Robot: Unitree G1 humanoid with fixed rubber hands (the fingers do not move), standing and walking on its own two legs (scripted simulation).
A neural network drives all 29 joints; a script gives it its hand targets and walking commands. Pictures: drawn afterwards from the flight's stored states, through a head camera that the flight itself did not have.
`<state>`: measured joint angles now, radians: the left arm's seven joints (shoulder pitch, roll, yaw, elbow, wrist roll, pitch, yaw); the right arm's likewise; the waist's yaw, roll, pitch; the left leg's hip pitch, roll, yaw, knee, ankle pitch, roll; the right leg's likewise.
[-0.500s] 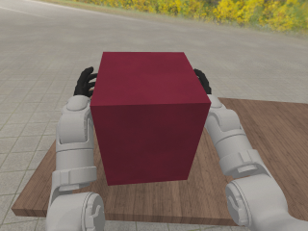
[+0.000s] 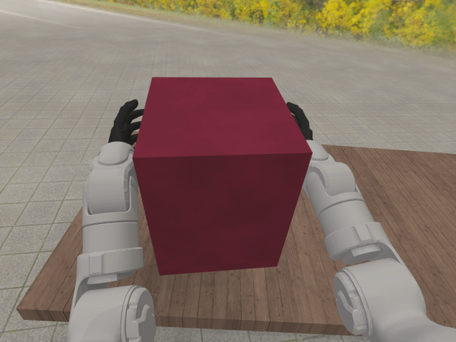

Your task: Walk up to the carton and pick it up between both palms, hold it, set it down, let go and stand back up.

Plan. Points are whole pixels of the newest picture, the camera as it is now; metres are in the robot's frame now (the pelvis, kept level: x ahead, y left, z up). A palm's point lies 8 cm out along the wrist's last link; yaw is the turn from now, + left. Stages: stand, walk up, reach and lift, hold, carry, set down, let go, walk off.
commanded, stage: hold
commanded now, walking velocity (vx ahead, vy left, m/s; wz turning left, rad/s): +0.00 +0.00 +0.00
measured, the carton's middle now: (216, 174) +0.34 +0.01 +0.20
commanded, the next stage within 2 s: none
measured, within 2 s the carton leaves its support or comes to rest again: neither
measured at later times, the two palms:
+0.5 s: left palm (124, 146) +0.36 +0.16 +0.24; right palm (301, 146) +0.37 -0.13 +0.24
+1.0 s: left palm (124, 146) +0.36 +0.16 +0.24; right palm (301, 146) +0.37 -0.13 +0.24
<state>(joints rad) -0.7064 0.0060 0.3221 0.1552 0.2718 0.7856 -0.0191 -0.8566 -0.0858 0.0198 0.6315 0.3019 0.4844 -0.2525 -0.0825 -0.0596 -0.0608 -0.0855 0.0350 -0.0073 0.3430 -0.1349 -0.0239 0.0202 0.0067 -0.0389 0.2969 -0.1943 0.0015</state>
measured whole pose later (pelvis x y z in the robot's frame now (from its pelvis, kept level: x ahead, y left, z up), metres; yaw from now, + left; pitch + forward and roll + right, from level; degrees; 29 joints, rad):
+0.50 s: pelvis +0.00 +0.00 +0.00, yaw +0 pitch -7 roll -1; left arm -0.71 0.01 0.32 0.17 0.27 0.79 -0.02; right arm -0.86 -0.09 0.02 0.64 0.30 0.48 -0.25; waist -0.08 -0.06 -0.06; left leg -0.08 0.04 0.00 0.34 -0.13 -0.02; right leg 0.02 0.01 -0.04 0.30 -0.19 0.00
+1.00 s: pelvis +0.00 +0.00 +0.00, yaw +0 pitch -7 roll -1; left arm -0.71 0.01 0.32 0.16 0.27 0.79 -0.02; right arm -0.86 -0.09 0.02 0.64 0.30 0.49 -0.25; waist -0.08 -0.06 -0.06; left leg -0.08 0.04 -0.01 0.34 -0.14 -0.02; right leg 0.02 0.01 -0.04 0.30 -0.20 0.00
